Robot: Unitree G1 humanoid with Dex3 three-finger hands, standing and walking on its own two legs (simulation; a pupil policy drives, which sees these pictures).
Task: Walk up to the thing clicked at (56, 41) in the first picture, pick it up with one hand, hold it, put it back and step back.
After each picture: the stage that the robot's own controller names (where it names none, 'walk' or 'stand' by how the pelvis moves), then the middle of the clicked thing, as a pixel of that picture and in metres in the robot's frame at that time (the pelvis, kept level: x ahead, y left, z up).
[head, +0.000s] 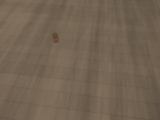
stand; (55, 37) +1.50 +0.39 -0.72
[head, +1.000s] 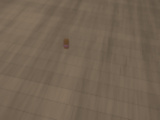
walk; (66, 43) +1.39 +0.19 -0.71
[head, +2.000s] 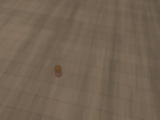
walk; (58, 71) +0.90 +0.21 -0.71
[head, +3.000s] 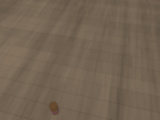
walk; (54, 108) +0.55 +0.25 -0.70
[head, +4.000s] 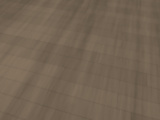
stand; out of the picture +0.34 +0.19 -0.70
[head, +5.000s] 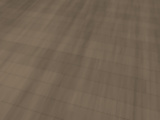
stand; out of the picture +0.31 +0.20 -0.72
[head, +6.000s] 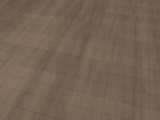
stand; out of the picture +0.31 +0.21 -0.73
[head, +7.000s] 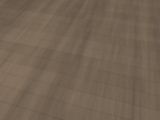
stand; out of the picture +0.31 +0.21 -0.73
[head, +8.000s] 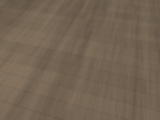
stand; out of the picture +0.30 +0.21 -0.73
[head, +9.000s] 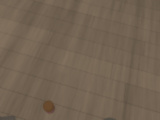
go down; (49, 107) +0.35 +0.19 -0.59
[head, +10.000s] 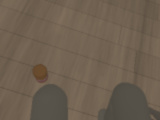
go down; (40, 74) +0.42 +0.20 -0.32
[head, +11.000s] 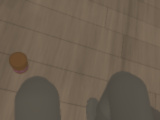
close in; (19, 63) +0.41 +0.21 -0.27
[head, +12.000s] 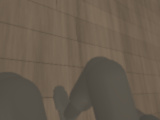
close; out of the picture +0.41 +0.24 -0.23
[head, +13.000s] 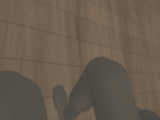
close; out of the picture +0.39 +0.25 -0.23
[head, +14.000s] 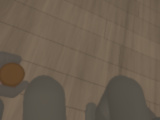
lift; (11, 76) +0.32 +0.25 -0.11
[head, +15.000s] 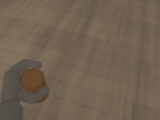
lift; (35, 87) +0.32 +0.18 +0.04
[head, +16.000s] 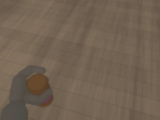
hold; (41, 91) +0.32 +0.17 +0.01
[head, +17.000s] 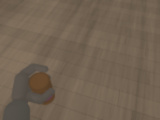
hold; (43, 89) +0.32 +0.16 +0.01
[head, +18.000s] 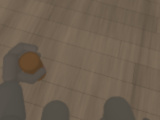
crouch; (33, 67) +0.39 +0.18 -0.07
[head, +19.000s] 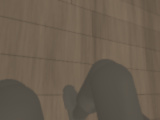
lower; out of the picture +0.43 +0.25 -0.21
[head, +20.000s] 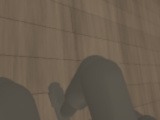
lower; out of the picture +0.42 +0.26 -0.23
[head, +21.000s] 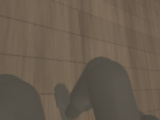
lower; out of the picture +0.42 +0.27 -0.22
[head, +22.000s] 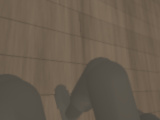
lower; out of the picture +0.41 +0.27 -0.23
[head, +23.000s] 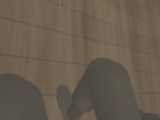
loosen; out of the picture +0.40 +0.25 -0.22
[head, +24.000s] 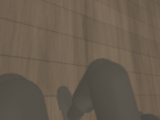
withdraw; out of the picture +0.40 +0.24 -0.23
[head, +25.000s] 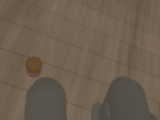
walk; (33, 67) +0.41 +0.20 -0.29
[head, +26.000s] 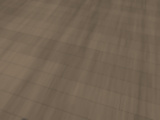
stand; out of the picture +0.32 +0.17 -0.65
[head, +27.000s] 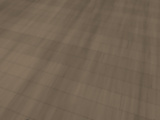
stand; out of the picture +0.35 +0.18 -0.66
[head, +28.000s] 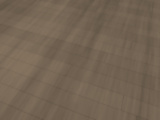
stand; out of the picture +0.34 +0.17 -0.68
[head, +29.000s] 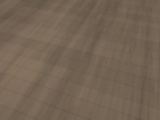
walk; out of the picture +0.36 +0.18 -0.72
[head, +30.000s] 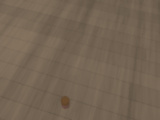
walk; (65, 102) +0.47 +0.13 -0.70
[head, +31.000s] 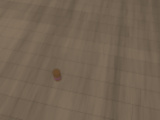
walk; (57, 75) +0.72 +0.25 -0.69
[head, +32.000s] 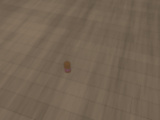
stand; (67, 67) +0.98 +0.21 -0.70
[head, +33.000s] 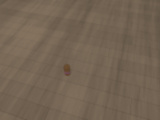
stand; (67, 70) +0.98 +0.20 -0.73
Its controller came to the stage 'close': yes
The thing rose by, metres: 0.73
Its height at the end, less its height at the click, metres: +0.00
